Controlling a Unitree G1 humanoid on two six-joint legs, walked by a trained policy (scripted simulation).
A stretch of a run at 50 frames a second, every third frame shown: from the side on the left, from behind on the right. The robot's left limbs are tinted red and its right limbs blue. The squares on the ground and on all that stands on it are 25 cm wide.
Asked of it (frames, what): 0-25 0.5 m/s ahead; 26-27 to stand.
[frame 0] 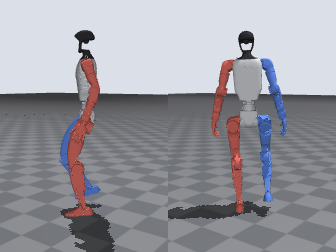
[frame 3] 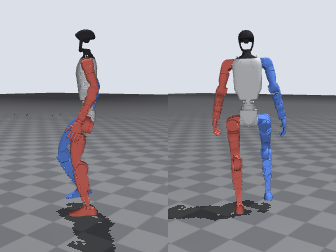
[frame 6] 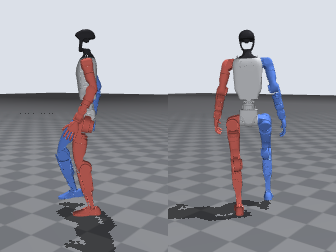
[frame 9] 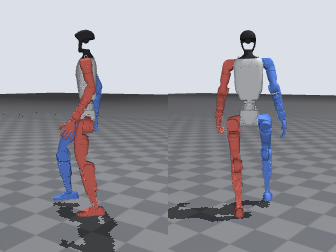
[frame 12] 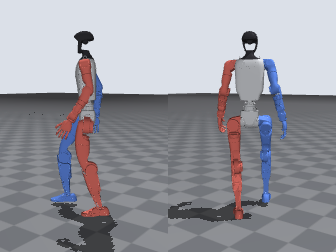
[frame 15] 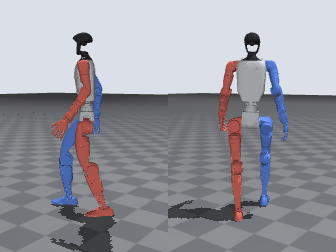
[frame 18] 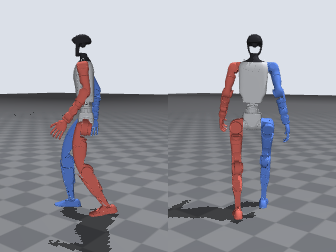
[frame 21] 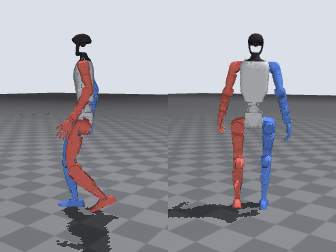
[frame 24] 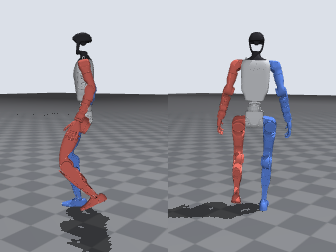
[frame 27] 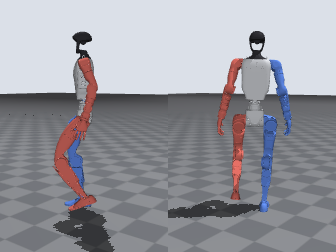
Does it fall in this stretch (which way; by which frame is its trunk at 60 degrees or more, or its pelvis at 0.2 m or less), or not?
no
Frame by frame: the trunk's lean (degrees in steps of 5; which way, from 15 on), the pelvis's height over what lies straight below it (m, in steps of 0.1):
0: 5, 0.8
3: 5, 0.8
6: 5, 0.8
9: 5, 0.8
12: 5, 0.8
15: 5, 0.8
18: 5, 0.8
21: 5, 0.8
24: 5, 0.8
27: 5, 0.8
